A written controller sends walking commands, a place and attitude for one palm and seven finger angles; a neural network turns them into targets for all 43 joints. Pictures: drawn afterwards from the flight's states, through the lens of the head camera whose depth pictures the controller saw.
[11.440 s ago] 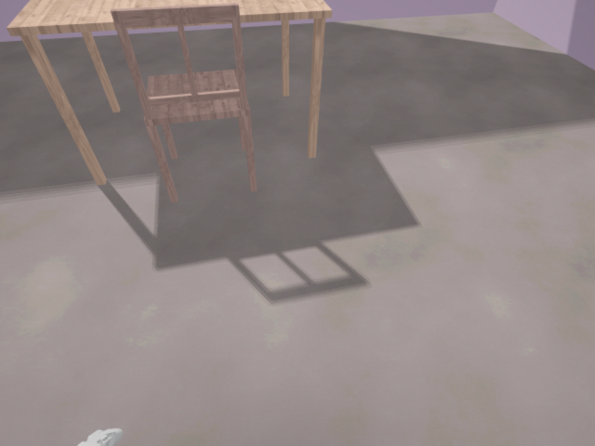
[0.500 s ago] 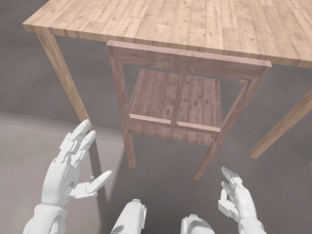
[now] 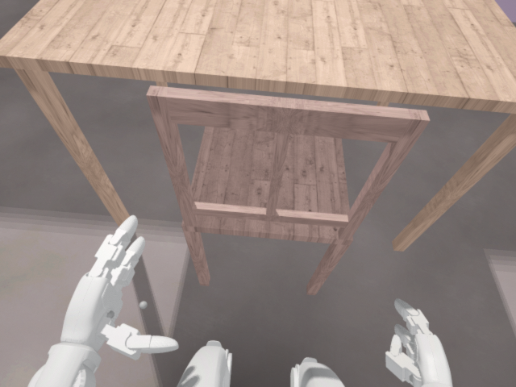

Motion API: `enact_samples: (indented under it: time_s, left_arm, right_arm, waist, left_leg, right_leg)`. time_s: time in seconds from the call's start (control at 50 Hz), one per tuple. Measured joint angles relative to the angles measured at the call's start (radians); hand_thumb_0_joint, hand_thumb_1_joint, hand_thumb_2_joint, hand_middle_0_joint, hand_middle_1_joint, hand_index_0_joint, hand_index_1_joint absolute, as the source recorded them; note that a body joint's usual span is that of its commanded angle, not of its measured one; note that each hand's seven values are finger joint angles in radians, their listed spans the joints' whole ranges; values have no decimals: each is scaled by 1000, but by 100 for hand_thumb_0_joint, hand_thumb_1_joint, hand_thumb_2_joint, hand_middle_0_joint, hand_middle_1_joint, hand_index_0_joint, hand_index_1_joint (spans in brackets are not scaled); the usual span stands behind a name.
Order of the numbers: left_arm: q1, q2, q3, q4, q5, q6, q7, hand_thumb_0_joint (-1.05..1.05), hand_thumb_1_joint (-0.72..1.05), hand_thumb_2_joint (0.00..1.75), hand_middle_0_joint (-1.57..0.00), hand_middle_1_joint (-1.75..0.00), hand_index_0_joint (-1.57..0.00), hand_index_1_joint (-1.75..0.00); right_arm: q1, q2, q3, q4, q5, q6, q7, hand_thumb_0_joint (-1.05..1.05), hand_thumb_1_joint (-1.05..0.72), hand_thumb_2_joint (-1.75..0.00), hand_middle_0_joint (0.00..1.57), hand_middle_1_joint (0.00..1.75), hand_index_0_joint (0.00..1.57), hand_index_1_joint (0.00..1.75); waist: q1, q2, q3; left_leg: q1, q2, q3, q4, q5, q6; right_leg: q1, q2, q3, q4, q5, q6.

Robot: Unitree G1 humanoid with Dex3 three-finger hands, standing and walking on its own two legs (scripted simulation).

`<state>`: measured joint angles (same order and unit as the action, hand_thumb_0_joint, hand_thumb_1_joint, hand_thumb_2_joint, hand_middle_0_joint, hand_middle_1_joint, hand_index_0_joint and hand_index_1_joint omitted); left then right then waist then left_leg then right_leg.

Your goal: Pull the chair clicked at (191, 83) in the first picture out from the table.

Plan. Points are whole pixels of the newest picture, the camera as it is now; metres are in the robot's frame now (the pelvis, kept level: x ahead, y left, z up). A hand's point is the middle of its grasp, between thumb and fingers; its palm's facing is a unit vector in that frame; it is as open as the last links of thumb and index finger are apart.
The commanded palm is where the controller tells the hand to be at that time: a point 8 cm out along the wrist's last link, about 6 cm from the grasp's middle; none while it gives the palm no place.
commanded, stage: raise the hand toward the chair's back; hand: left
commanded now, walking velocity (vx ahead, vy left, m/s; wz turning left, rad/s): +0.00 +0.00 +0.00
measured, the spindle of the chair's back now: (276, 177) +0.48 -0.01 -0.01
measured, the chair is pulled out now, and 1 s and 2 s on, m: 0.00 0.00 0.00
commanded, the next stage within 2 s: aim the fingers beside a spindle in 0.94 s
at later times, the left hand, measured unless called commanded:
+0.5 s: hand (113, 274) +0.25 +0.21 +0.06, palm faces +0.03 -1.00 -0.07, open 16.9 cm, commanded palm +0.23 +0.26 +0.06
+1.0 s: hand (126, 283) +0.24 +0.19 +0.06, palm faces -0.01 -1.00 -0.05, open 16.9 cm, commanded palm +0.23 +0.25 +0.06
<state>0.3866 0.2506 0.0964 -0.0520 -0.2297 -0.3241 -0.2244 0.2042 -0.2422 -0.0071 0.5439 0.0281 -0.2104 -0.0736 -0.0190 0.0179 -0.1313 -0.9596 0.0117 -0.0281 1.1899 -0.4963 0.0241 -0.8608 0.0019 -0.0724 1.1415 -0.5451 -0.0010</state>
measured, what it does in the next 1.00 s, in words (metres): stands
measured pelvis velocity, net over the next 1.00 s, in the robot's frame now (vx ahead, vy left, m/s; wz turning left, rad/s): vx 0.01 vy -0.01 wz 0.01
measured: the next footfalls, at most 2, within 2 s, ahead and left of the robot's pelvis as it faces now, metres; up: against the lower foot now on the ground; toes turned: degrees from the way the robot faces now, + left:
none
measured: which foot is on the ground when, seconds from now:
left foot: down 0.00-1.00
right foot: down 0.00-1.00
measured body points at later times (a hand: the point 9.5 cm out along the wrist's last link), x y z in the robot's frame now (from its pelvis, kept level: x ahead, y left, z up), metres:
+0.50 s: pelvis +0.01 -0.01 +0.01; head +0.07 +0.00 +0.46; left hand +0.25 +0.26 +0.07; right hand +0.19 -0.24 -0.07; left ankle +0.04 +0.10 -0.65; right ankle +0.01 -0.13 -0.65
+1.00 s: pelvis +0.01 -0.01 +0.01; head +0.07 -0.01 +0.46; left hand +0.24 +0.24 +0.07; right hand +0.18 -0.25 -0.06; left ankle +0.04 +0.10 -0.65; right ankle +0.01 -0.13 -0.65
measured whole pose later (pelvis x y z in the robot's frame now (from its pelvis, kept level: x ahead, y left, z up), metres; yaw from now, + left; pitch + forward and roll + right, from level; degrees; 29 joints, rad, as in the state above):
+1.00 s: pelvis +0.01 -0.01 +0.01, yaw +0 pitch +14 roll -3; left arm 0.31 0.27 0.21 0.07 -0.29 -0.36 -0.30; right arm 0.23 -0.24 0.02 0.56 0.03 -0.22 -0.06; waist -0.02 0.03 -0.14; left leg -0.88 0.02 -0.04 1.11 -0.47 0.01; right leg -0.78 0.01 -0.08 1.07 -0.53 -0.02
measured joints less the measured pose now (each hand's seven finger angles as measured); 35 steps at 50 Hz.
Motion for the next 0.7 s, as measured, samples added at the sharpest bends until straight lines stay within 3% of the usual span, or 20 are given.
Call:
enact_samples:
  time_s: [0.12,0.28,0.48,0.6,0.7]
  left_arm:
    - [-6,-7,64,-18,-10,-33,51,-1,-39,35,-8,-10,-7,-10]
    - [-56,12,57,66,-14,21,-50,-1,-47,31,-6,-8,-6,-9]
    - [-110,30,140,103,-51,-29,-50,-1,-50,30,-7,-8,-6,-8]
    - [-102,32,118,134,-59,27,-97,-1,-50,30,-6,-8,-5,-8]
    - [-72,21,114,102,-55,-21,-63,-1,-50,30,-7,-8,-6,-8]
  right_arm:
    - [-7,29,17,-19,-6,9,12,1,-90,-90,20,30,20,30]
    - [-14,21,44,-28,-4,20,12,1,-90,-90,21,30,20,30]
    - [23,6,34,18,-1,21,8,1,-90,-90,21,30,20,30]
    - [39,-8,25,16,4,16,5,2,-90,-90,21,30,20,30]
    - [52,-8,13,18,-1,4,9,2,-90,-90,21,30,20,30]
  waist:
    - [11,1,-20]
    - [20,13,-3]
    - [11,17,-8]
    - [-6,18,-1]
    - [-11,9,-6]
  left_leg:
    - [46,-3,-5,-40,4,-3]
    - [44,-4,-10,-39,4,-4]
    - [62,-1,-14,-57,9,-10]
    - [77,4,-6,-79,19,-11]
    - [93,7,-2,-92,23,-14]
  right_leg:
    - [50,-1,-5,-44,5,-1]
    - [50,-2,-10,-44,3,-3]
    - [67,2,-13,-61,8,-8]
    - [76,6,-5,-78,19,-10]
    - [88,9,-1,-88,23,-12]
